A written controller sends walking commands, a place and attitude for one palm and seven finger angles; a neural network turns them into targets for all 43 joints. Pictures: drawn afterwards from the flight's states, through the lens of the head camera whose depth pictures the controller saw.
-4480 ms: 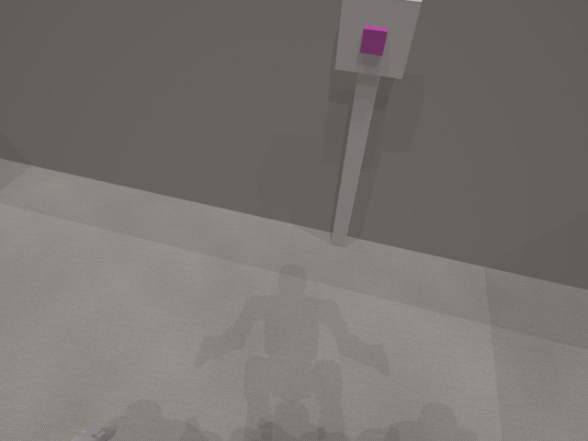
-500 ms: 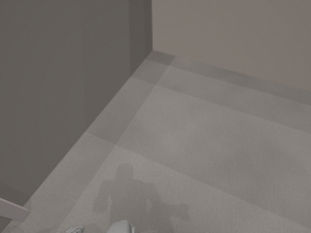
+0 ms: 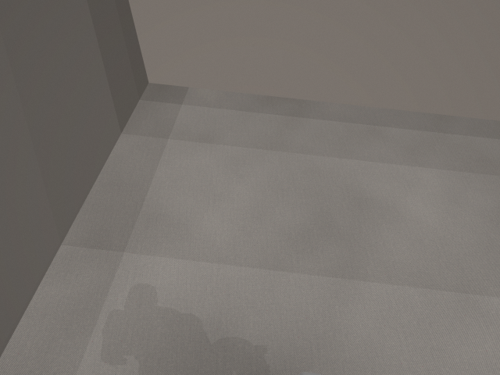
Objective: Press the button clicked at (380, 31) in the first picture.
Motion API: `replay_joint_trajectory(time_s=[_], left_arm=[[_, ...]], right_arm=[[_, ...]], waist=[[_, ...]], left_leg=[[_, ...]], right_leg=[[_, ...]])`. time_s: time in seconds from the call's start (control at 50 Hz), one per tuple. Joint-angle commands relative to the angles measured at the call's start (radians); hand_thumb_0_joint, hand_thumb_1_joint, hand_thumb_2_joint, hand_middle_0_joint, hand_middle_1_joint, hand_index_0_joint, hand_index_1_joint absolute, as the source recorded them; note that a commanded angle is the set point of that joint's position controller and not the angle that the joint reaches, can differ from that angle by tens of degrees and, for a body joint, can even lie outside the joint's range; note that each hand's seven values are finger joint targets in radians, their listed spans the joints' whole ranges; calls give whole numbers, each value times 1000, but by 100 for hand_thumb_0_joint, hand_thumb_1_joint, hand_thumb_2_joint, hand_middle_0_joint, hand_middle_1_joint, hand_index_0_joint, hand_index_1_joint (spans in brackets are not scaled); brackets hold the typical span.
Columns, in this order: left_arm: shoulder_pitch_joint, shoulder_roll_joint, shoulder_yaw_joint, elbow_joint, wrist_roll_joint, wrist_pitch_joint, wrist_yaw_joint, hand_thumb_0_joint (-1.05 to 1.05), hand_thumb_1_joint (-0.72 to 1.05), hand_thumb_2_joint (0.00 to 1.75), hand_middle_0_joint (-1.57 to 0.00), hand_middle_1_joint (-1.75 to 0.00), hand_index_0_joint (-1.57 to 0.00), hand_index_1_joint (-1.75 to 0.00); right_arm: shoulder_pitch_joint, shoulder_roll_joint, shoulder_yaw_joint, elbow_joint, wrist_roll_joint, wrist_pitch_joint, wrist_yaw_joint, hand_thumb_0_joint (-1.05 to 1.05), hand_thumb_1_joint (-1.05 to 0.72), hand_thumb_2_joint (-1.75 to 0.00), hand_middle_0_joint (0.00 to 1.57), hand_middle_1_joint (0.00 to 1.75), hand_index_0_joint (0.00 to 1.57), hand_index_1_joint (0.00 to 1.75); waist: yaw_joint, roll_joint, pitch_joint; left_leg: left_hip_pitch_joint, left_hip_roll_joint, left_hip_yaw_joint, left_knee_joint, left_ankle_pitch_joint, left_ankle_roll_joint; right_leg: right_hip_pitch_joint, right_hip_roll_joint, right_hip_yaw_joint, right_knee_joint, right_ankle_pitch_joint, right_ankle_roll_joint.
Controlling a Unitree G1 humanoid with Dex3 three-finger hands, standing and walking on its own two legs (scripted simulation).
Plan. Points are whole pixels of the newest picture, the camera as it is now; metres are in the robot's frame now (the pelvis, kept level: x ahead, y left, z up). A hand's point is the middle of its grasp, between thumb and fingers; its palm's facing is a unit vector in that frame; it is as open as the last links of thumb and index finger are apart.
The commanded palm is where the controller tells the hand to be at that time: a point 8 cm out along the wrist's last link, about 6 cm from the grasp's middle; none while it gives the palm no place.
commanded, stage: walk to a spot facing it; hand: left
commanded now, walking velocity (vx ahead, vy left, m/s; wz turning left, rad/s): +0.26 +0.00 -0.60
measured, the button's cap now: out of the picture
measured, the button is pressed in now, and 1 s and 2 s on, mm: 0 0 0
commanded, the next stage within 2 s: turn to face it in 0.34 s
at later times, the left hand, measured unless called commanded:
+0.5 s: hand out of the picture +0.13 +0.16 -0.20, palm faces -0.13 -0.98 -0.16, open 7.4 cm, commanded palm none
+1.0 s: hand (184, 290) +0.29 +0.15 -0.16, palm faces +0.02 -0.97 -0.23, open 7.4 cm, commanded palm none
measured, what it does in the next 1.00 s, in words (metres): walks ahead: right foot, then left foot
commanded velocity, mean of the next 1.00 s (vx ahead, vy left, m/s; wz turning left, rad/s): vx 0.11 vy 0.00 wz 0.21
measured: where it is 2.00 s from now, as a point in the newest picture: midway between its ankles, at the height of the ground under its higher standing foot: outside the picture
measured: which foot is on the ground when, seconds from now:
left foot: down 0.00-0.10, up 0.12-0.48, down 0.50-1.00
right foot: up 0.00-0.10, down 0.12-0.52, up 0.54-0.98, down 1.00-1.00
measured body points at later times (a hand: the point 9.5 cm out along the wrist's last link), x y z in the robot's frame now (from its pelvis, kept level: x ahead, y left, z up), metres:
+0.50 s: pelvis +0.12 -0.02 -0.02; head +0.14 +0.00 +0.43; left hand +0.14 +0.21 -0.18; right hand +0.16 -0.28 -0.14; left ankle +0.24 +0.06 -0.74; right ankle -0.02 -0.14 -0.74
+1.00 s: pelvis +0.17 -0.04 -0.01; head +0.20 -0.05 +0.44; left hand +0.29 +0.20 -0.14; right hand +0.18 -0.28 -0.17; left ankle +0.24 +0.06 -0.74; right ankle +0.17 -0.15 -0.75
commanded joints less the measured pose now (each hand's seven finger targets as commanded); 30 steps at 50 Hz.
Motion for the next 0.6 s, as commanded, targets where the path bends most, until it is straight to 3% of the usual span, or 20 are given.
replay_joint_trajectory(time_s=[0.0,0.04,0.06,0.08,0.1,0.12,0.14,0.18,0.22,0.36,0.4,0.42,0.44,0.46,0.48,0.5,0.52,0.54,0.56,0.58], left_arm=[[-93,34,-2,-118,-3,-49,-11,0,90,90,-20,-30,-20,-30],[4,43,2,-79,-4,-61,-7,0,90,90,-20,-30,-20,-30],[84,86,13,-47,-2,-72,2,0,90,90,-20,-30,-20,-30],[174,215,33,-21,6,-91,18,0,90,90,-20,-30,-20,-30],[257,258,37,4,-12,-87,35,0,90,90,-20,-30,-20,-30],[241,243,39,8,-14,-94,47,0,90,90,-20,-30,-20,-30],[191,202,27,6,-12,-105,48,0,90,90,-20,-30,-20,-30],[97,132,-2,-8,-9,-121,45,0,90,90,-20,-30,-20,-30],[86,122,-7,-5,-6,-137,43,0,90,90,-20,-30,-20,-30],[151,125,-13,61,-5,-147,47,0,90,90,-20,-30,-20,-30],[132,133,-8,67,-1,-145,51,0,90,90,-20,-30,-20,-30],[110,136,-4,65,-3,-142,52,0,90,90,-20,-30,-20,-30],[94,126,-6,71,-8,-141,54,0,90,90,-20,-30,-20,-30],[109,102,-13,81,-15,-137,56,0,90,90,-20,-30,-20,-30],[184,48,-22,87,-25,-132,54,0,90,90,-20,-30,-20,-30],[241,0,-39,88,-31,-128,51,0,90,90,-20,-30,-20,-30],[228,10,-42,94,-22,-121,63,0,90,90,-20,-30,-20,-30],[153,11,-41,92,-17,-119,60,0,90,90,-20,-30,-20,-30],[106,9,-41,92,-12,-118,53,0,90,90,-20,-30,-20,-30],[96,-6,-45,95,-9,-111,49,0,90,90,-20,-30,-20,-30]], right_arm=[[75,-231,-69,-19,-9,-11,-3,0,-90,-90,20,30,20,30],[51,-228,-65,-14,-7,-9,1,0,-90,-90,20,30,20,30],[40,-199,-59,-22,-1,-9,6,0,-90,-90,20,30,20,30],[15,-116,-33,-65,9,-4,14,0,-90,-90,20,30,20,30],[-124,-124,-22,-126,-3,0,18,0,-90,-90,20,30,20,30],[-168,-133,-26,-136,0,0,18,0,-90,-90,20,30,20,30],[-169,-138,-31,-117,-4,-6,21,0,-90,-90,20,30,20,30],[-92,-138,-36,-66,-11,-10,26,0,-90,-90,20,30,20,30],[-38,-115,-34,-39,-9,-11,28,0,-90,-90,20,30,20,30],[-115,-89,-19,-62,1,-28,37,0,-90,-90,20,30,20,30],[-97,-90,-20,-58,5,-37,34,0,-90,-90,20,30,20,30],[-56,-96,-19,-44,6,-41,28,0,-90,-90,20,30,20,30],[29,-104,-18,-5,1,-46,20,0,-90,-90,20,30,20,30],[154,-132,-21,46,-5,-52,11,0,-90,-90,20,30,20,30],[265,-217,-35,78,-18,-61,0,0,-90,-90,20,30,20,30],[291,-285,-42,81,-9,-48,-4,0,-90,-90,20,30,20,30],[238,-251,-30,83,-1,-40,-13,0,-90,-90,20,30,20,30],[164,-212,-24,69,1,-36,-16,0,-90,-90,20,30,20,30],[95,-155,-10,62,1,-37,-16,0,-90,-90,20,30,20,30],[51,-122,0,58,3,-41,-16,0,-90,-90,20,30,20,30]], waist=[[-52,210,-104],[6,156,-130],[51,48,-144],[105,-315,-139],[162,-308,-78],[143,-251,-50],[118,-217,-13],[42,-142,21],[16,-141,11],[36,-142,24],[23,-150,14],[0,-134,4],[-39,-101,-35],[-77,-35,-112],[-88,169,-234],[-63,367,-270],[-57,329,-262],[-49,277,-134],[-25,208,-46],[0,158,-17]], left_leg=[[118,257,-189,-179,-113,76],[36,232,-131,-61,-180,29],[-110,189,-80,94,-221,-17],[-437,49,2,407,-405,-85],[-583,-9,-139,582,-409,-92],[-603,3,-223,641,-309,-79],[-601,14,-248,654,-226,-76],[-504,21,-235,596,-98,-93],[-425,1,-206,534,-52,-103],[-344,-39,-176,302,19,-83],[-256,-47,-187,218,-6,-65],[-182,-62,-177,163,15,-59],[-65,-91,-156,75,82,-51],[100,-101,-165,0,171,-42],[302,90,-390,-19,370,28],[366,283,-628,-108,527,133],[278,288,-661,-188,366,155],[138,250,-645,-226,257,170],[23,200,-591,-248,214,165],[-54,156,-528,-264,199,145]], right_leg=[[1,26,-76,-199,-38,-31],[172,59,-119,-375,75,-54],[356,15,-54,-486,92,-85],[553,-256,351,-654,-60,-189],[486,-381,559,-711,31,-269],[453,-355,543,-706,21,-286],[411,-310,478,-699,10,-270],[320,-233,289,-671,189,-230],[284,-190,211,-657,365,-221],[303,-167,197,-627,494,-215],[290,-177,215,-593,502,-211],[274,-167,195,-554,537,-201],[271,-125,147,-457,615,-175],[254,-77,104,-288,615,-143],[120,20,31,-53,355,-92],[-19,104,-11,204,-173,-66],[-36,76,65,297,-200,-71],[-77,33,67,325,-128,-68],[-80,-7,66,296,-72,-58],[-38,-29,63,227,-38,-49]])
